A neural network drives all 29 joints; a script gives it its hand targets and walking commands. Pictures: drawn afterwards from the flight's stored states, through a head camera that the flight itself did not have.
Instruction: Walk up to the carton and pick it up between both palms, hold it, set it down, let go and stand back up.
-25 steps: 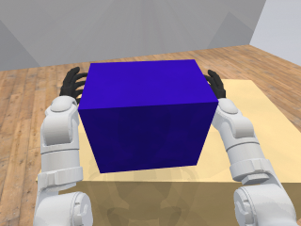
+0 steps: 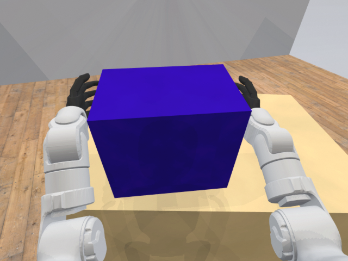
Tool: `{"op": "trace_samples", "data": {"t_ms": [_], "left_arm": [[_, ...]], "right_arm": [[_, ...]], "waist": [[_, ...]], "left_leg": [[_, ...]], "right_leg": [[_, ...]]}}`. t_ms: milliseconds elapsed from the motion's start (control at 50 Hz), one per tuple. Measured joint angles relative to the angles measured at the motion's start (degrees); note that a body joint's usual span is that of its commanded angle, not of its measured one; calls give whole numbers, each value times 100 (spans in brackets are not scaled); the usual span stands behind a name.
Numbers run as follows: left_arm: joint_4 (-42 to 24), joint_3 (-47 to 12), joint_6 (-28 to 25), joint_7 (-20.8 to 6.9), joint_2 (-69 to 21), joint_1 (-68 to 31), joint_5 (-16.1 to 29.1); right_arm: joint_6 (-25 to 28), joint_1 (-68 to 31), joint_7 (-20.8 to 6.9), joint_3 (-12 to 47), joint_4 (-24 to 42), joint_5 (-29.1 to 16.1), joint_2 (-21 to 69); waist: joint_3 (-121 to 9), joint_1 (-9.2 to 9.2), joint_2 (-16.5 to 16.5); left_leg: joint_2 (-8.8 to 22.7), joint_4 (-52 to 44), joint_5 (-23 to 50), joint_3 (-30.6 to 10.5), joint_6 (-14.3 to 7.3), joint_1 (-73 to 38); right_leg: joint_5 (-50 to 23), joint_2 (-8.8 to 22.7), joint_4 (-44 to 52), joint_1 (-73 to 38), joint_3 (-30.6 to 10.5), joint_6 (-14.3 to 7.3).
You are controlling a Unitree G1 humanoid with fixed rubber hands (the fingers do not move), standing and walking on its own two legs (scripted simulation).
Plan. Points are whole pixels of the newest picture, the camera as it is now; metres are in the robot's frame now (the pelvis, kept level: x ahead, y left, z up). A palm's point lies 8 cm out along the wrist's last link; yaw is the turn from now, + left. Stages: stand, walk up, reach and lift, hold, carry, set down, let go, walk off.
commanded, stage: hold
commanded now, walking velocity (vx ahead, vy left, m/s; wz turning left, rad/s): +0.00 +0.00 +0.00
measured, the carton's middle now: (168, 131) +0.37 +0.01 +0.17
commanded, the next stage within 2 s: none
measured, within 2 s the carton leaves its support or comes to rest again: neither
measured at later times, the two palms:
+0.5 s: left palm (77, 112) +0.36 +0.19 +0.23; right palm (248, 112) +0.37 -0.17 +0.23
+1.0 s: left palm (77, 110) +0.36 +0.19 +0.24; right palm (249, 111) +0.37 -0.17 +0.23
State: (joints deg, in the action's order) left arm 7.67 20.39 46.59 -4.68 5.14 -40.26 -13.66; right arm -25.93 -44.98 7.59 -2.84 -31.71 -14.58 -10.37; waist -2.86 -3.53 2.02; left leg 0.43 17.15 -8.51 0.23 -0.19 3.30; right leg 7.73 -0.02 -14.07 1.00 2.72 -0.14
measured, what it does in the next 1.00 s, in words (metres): stands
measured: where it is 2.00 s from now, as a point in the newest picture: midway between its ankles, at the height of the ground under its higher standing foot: outside the picture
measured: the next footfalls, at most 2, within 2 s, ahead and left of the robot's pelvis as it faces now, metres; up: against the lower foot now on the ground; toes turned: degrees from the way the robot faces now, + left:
none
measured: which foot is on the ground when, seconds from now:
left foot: down 0.00-1.00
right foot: down 0.00-1.00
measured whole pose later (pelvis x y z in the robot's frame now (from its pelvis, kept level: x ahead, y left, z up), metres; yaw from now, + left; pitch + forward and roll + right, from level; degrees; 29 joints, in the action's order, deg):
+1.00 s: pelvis +0.00 +0.00 +0.00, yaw +0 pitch -5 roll -1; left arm 7.7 20.1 46.4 -5.1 5.2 -39.9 -14.3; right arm -26.3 -44.4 8.0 -2.6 -31.4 -14.8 -10.3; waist -3.2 -3.5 2.0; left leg 0.4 17.2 -8.6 -0.4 0.0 3.1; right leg 7.9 -0.4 -13.9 0.6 2.1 -0.3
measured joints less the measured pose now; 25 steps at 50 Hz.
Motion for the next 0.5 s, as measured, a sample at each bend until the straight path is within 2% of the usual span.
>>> {"op": "trace_samples", "data": {"t_ms": [500], "left_arm": [[-235, -30, 74, -20, -57, 148, -38]], "right_arm": [[-61, 152, 28, 62, 202, -101, -29]], "waist": [[19, 6, -20]], "left_leg": [[0, 32, -45, -6, -3, -37]], "right_leg": [[14, -22, 21, -59, -60, 5]]}}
